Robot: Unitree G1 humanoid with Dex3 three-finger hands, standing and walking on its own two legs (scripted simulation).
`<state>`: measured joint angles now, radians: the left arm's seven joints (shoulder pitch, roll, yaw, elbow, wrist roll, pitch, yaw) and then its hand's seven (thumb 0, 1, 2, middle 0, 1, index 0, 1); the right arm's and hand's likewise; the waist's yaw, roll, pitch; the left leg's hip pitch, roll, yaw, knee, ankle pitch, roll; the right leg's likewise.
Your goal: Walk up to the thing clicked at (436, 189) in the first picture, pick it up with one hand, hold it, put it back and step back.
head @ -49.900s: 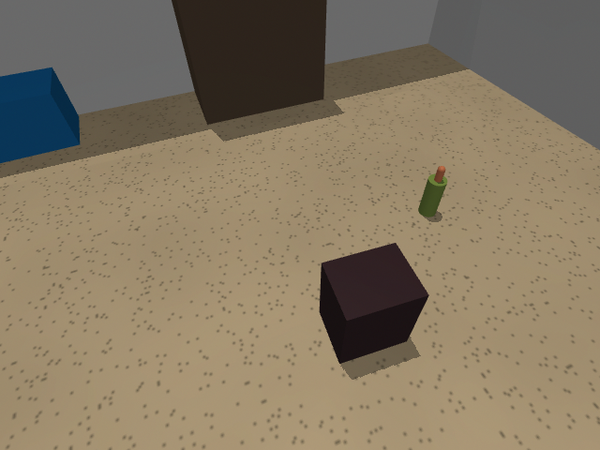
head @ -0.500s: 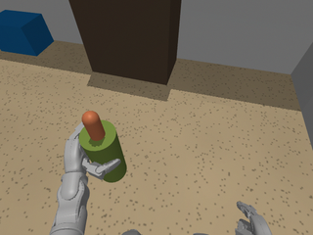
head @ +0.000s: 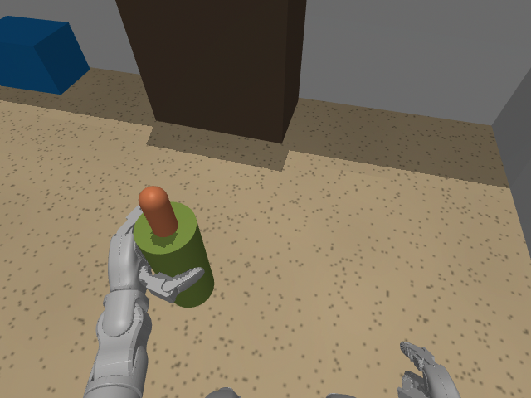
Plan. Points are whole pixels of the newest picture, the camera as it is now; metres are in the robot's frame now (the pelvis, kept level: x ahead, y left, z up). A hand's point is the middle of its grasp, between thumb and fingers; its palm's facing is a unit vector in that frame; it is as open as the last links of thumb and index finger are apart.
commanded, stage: hold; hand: left
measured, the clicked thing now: (175, 249) +0.32 +0.16 +0.06
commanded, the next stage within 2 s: crouch in 0.14 s
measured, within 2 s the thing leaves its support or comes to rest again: neither
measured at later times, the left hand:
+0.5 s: hand (173, 260) +0.31 +0.17 +0.03, palm faces +0.14 -0.99 +0.03, open 11.3 cm
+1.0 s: hand (188, 305) +0.33 +0.19 -0.19, palm faces +0.14 -0.99 +0.01, open 11.3 cm
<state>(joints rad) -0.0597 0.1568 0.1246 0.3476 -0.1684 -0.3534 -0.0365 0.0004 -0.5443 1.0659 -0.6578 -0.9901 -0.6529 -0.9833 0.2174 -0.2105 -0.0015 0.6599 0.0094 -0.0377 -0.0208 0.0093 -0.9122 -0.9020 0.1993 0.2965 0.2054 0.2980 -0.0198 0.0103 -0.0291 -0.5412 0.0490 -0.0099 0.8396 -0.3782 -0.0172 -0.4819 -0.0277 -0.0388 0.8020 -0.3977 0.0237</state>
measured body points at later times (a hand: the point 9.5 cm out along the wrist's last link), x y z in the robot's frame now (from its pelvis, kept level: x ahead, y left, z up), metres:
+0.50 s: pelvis +0.00 +0.00 -0.01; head +0.04 +0.01 +0.44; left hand +0.30 +0.22 +0.03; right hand +0.14 -0.24 -0.11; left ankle +0.03 +0.13 -0.70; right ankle +0.01 -0.14 -0.70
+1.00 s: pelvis -0.03 +0.00 -0.18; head +0.12 +0.02 +0.25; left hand +0.31 +0.24 -0.19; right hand +0.13 -0.26 -0.29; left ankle +0.03 +0.13 -0.70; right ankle +0.01 -0.14 -0.70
